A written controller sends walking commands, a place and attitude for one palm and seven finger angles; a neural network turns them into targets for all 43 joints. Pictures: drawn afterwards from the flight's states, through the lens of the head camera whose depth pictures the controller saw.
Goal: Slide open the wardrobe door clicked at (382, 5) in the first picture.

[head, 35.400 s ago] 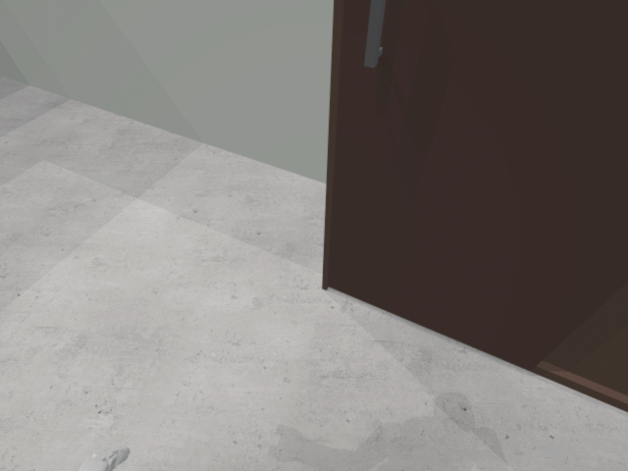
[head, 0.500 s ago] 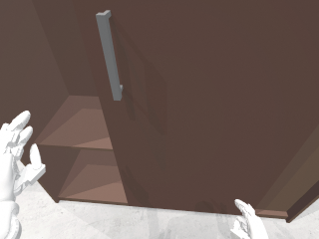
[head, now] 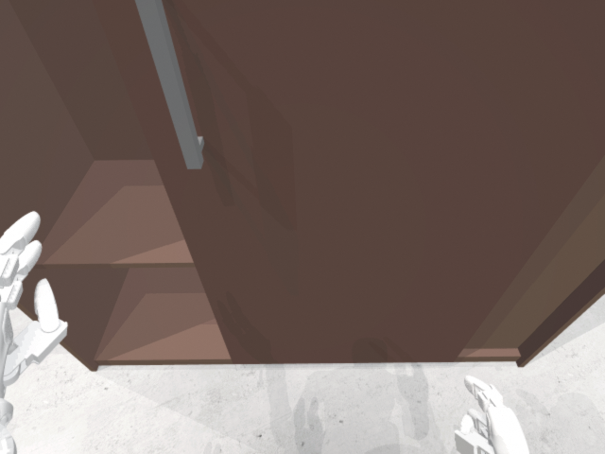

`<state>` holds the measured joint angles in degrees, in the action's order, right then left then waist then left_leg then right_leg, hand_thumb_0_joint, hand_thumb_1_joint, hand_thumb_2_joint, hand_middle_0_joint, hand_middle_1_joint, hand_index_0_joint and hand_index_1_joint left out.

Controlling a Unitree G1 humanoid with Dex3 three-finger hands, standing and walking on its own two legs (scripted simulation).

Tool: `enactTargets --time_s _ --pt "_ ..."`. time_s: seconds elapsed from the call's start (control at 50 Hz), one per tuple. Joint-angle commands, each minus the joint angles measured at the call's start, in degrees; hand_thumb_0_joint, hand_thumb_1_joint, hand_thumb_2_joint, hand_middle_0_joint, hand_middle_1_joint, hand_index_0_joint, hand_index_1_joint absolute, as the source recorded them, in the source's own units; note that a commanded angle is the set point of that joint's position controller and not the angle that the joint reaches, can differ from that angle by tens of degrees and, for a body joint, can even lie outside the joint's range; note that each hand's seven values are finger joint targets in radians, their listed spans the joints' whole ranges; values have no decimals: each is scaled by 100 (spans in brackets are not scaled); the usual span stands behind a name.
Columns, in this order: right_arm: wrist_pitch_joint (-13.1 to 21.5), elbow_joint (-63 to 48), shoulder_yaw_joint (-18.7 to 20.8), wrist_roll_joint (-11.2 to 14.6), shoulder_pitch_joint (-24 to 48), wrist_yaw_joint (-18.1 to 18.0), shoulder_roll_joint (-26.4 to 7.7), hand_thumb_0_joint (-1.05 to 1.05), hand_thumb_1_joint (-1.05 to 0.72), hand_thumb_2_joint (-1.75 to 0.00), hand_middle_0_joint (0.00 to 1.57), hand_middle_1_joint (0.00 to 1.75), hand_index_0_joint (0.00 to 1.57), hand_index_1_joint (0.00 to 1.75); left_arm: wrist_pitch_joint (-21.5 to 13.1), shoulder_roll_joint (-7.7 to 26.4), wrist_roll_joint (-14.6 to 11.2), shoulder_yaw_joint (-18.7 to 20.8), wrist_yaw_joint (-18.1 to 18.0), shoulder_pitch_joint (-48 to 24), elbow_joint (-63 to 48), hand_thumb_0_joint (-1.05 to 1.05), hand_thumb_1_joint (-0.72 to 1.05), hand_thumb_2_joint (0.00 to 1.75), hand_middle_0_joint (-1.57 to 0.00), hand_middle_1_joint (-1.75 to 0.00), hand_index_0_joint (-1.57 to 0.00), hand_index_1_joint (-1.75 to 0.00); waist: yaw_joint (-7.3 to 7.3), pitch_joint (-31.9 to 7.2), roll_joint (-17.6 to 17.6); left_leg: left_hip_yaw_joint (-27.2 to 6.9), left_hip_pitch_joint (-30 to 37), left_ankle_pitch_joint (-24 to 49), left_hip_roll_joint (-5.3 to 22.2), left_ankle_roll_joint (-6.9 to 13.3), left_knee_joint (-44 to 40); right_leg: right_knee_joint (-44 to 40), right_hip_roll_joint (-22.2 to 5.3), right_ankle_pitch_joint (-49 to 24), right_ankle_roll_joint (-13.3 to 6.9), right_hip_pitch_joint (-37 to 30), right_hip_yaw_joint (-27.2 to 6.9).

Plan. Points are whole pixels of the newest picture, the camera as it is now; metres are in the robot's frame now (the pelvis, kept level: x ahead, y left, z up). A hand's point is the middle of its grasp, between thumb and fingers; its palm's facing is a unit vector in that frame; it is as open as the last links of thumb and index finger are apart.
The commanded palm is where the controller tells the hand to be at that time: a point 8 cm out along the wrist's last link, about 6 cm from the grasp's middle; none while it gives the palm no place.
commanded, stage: step back with the hand held close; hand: left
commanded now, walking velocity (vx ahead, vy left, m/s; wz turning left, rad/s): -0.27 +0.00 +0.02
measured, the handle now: (178, 84) +0.49 +0.20 +0.26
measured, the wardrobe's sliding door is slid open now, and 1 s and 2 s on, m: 0.47 0.47 0.47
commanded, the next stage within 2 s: stop stepping back and stand still in 1.08 s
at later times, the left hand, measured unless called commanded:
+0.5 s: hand out of the picture +0.11 +0.29 +0.16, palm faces +0.51 -0.75 -0.42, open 7.5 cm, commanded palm +0.05 +0.33 +0.17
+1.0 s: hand out of the picture +0.05 +0.32 +0.16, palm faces +0.47 -0.78 -0.41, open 7.5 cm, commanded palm -0.04 +0.34 +0.17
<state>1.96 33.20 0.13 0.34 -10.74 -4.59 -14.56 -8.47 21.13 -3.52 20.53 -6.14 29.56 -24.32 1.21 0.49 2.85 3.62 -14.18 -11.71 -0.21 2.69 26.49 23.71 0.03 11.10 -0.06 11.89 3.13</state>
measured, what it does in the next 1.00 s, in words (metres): walks backwards: left foot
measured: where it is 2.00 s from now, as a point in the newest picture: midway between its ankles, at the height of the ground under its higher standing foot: outside the picture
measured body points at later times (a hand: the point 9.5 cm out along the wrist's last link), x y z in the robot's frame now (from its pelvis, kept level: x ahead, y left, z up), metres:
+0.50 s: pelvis -0.07 +0.02 -0.02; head -0.07 +0.04 +0.43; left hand +0.08 +0.33 +0.18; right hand +0.11 -0.21 -0.09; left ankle +0.03 +0.09 -0.74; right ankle +0.02 -0.11 -0.74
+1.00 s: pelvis -0.16 +0.03 -0.01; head -0.12 +0.08 +0.44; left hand +0.01 +0.36 +0.18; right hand +0.06 -0.18 -0.06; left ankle -0.10 +0.11 -0.74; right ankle -0.13 -0.11 -0.69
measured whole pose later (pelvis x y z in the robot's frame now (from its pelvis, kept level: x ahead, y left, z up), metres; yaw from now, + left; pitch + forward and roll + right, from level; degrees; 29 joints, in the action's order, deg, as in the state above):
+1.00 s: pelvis -0.16 +0.03 -0.01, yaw +4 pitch +2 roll -3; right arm 8.3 33.7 0.9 -1.0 -8.1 -3.6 -9.5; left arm -15.3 26.1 -2.2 26.3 -6.6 24.0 -29.8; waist 1.3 3.3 -3.5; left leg 2.9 -22.5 -11.5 0.3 4.4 32.1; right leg 54.3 5.2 25.4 1.4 28.3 -5.4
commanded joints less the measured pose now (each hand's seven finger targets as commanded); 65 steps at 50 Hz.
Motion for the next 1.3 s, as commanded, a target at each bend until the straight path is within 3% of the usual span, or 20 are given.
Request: enactTargets --time_s 0.0,0.1,0.24,0.36,0.44,0.54,0.62,0.66,0.72,0.74,0.8,0.84,0.88,0.9,0.94,1.0,1.1,1.22,1.26,1.28 --pt "204 -1092 265 4 549 -70 -562 0 -90 -90 20 30 20 30 -470 1373 -11 1127 -226 5 -1460 0 90 90 -20 -30 -20 -30 36 -1159 -279 -634 207 1598 445 -5 -237 58 -427 -1613 14 -398 -460" --pt "241 -1126 264 -5 507 -109 -611 0 -90 -90 20 30 20 30 -551 1311 21 1118 -258 -8 -1462 0 90 90 -20 -30 -20 -30 34 -847 254 -849 -580 693 627 90 -589 322 -236 -962 59 -526 -462" --pt "452 -1107 296 4 380 -102 -699 0 -90 -90 20 30 20 30 -707 1091 236 993 -263 -379 -1163 0 90 90 -20 -30 -20 -30 -2 -302 227 -1288 -2479 -2449 887 359 -1173 804 -82 183 65 -1069 -579" --pt "624 -1075 334 -56 284 -59 -681 0 -90 -90 20 30 20 30 -917 1178 353 1017 -261 -691 -1512 0 90 90 -20 -30 -20 -30 -58 -213 21 -1253 -2352 -2814 625 312 -629 334 -190 1198 -107 -331 -1017" --pt "748 -988 306 -89 204 -34 -617 0 -90 -90 20 30 20 30 -1046 1271 301 1087 -295 -666 -1786 0 90 90 -20 -30 -20 -30 -90 -498 127 -1284 -1631 -2160 527 210 -466 362 -184 686 -156 106 -1089" --pt "852 -931 352 -91 247 -70 -704 0 -90 -90 20 30 20 30 -1116 1134 393 1191 -265 -779 -1483 0 90 90 -20 -30 -20 -30 -22 -472 837 -1857 -3094 -3413 1285 490 -1489 1915 377 276 59 -1143 -582" --pt "902 -921 416 -79 308 -27 -640 0 -90 -90 20 30 20 30 -1123 1235 314 1319 -187 -654 -1343 0 90 90 -20 -30 -20 -30 13 -581 239 -1644 -2650 -2689 1407 493 -1039 1863 358 285 18 -867 -749" --pt "858 -909 455 -61 291 34 -590 0 -90 -90 20 30 20 30 -1131 1197 227 1296 -113 -352 -1205 0 90 90 -20 -30 -20 -30 7 -347 -84 -1191 -2263 -2675 1027 195 -504 902 130 882 -264 -55 -1247" --pt "803 -724 441 -29 210 145 -370 0 -90 -90 20 30 20 30 -1204 1186 177 866 -139 -758 -1554 0 90 90 -20 -30 -20 -30 -137 -664 -1229 -272 133 -895 111 -379 2013 -868 -1348 621 -848 2277 -2937" --pt "769 -684 447 -58 246 157 -344 0 -90 -90 20 30 20 30 -1153 1299 204 871 -190 -871 -1620 0 90 90 -20 -30 -20 -30 -138 -765 -1491 -348 290 -894 21 -375 2587 -954 -1568 97 -901 2293 -2982" --pt "708 -736 355 -104 294 104 -261 0 -90 -90 20 30 20 30 -1058 1557 229 1062 -236 -986 -1855 0 90 90 -20 -30 -20 -30 -173 -674 -1380 -419 -88 -895 61 -307 1761 -448 -1328 -1526 -678 1584 -2375" --pt "696 -701 326 -59 309 0 -421 0 -90 -90 20 30 20 30 -1035 1502 194 1062 -219 -1050 -1945 0 90 90 -20 -30 -20 -30 -181 -586 -98 -527 113 473 246 -207 -218 640 -442 -1807 -163 1301 -1521" --pt "808 -769 380 -119 416 -58 -492 0 -90 -90 20 30 20 30 -1081 1561 269 1199 -230 -1030 -2036 0 90 90 -20 -30 -20 -30 -53 -926 1690 -1682 -387 2740 1762 282 -840 2628 408 651 171 800 -725" --pt "904 -655 431 -107 206 0 -351 0 -90 -90 20 30 20 30 -1153 1487 184 1291 -221 -870 -1822 0 90 90 -20 -30 -20 -30 -15 -1161 1299 -1286 -43 3338 1880 445 -725 3350 496 1542 86 1023 -851" --pt "979 -702 513 -168 125 65 -460 0 -90 -90 20 30 20 30 -1118 1438 40 1352 -160 -531 -1956 0 90 90 -20 -30 -20 -30 -25 -1426 855 -1591 132 2950 2123 572 -651 4086 421 1951 125 1261 -875" --pt "1002 -651 548 -74 105 210 -497 0 -90 -90 20 30 20 30 -988 1073 19 1025 -126 -224 -2044 0 90 90 -20 -30 -20 -30 -52 -1375 539 -1006 867 3305 1861 502 -521 3477 367 1554 195 1542 -496" --pt "971 -651 427 -121 368 166 -480 0 -90 -90 20 30 20 30 -690 1127 16 916 -184 -282 -1949 0 90 90 -20 -30 -20 -30 -126 -909 756 -1234 79 -350 1822 382 -1730 2619 381 1738 174 938 -159" --pt "915 -752 361 -157 320 120 -443 0 -90 -90 20 30 20 30 -584 1429 -85 1179 -265 134 -2048 0 90 90 -20 -30 -20 -30 18 -1366 1445 -394 -39 -1805 1032 -473 -2043 66 674 1676 -194 -622 570" --pt "798 -742 335 -128 247 136 -412 0 -90 -90 20 30 20 30 -594 1645 -67 1315 -251 441 -2137 0 90 90 -20 -30 -20 -30 11 -1317 452 373 137 -1286 300 -617 -433 -1110 4 1131 -406 -394 21" --pt "709 -698 308 -171 223 160 -382 0 -90 -90 20 30 20 30 -613 1929 -26 1551 -282 619 -2171 0 90 90 -20 -30 -20 -30 45 -1208 -516 238 200 -893 105 -491 1117 -1479 -1032 1065 -651 492 -1036"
